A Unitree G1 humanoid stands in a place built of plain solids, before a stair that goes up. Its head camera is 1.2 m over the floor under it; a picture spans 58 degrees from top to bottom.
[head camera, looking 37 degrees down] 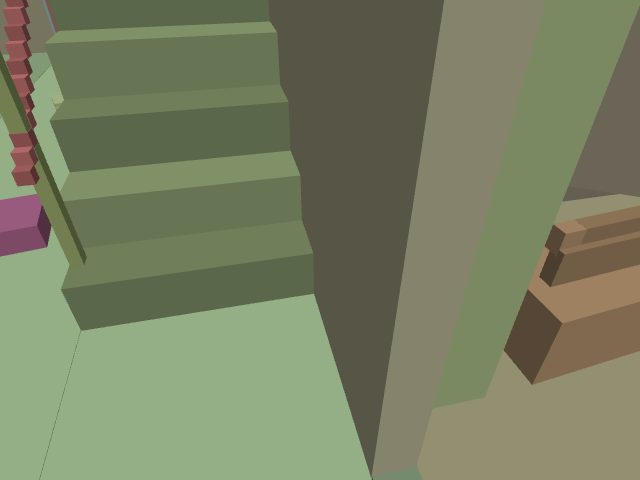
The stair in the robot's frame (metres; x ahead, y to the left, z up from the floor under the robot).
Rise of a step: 0.21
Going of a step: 0.22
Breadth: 0.86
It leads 13 degrees to the left of straight ahead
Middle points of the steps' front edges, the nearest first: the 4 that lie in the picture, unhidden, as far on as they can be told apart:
1.14 0.44 0.21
1.36 0.49 0.41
1.57 0.54 0.62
1.79 0.59 0.82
